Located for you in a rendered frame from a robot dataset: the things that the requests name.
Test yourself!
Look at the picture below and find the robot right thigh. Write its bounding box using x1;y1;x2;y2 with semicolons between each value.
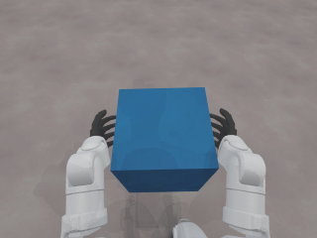
172;222;207;238

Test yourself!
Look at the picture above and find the carton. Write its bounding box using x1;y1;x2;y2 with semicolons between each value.
110;87;219;193

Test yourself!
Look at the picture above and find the robot right shin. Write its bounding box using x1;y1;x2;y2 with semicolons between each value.
177;219;189;225

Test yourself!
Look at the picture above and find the left robot hand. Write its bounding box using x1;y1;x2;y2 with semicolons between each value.
90;109;117;148

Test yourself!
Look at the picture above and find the right robot hand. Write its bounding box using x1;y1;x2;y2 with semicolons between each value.
209;108;237;150

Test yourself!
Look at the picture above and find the right robot forearm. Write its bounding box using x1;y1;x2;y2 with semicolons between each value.
217;135;270;238

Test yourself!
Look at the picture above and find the left robot forearm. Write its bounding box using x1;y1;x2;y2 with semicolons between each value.
60;136;111;238

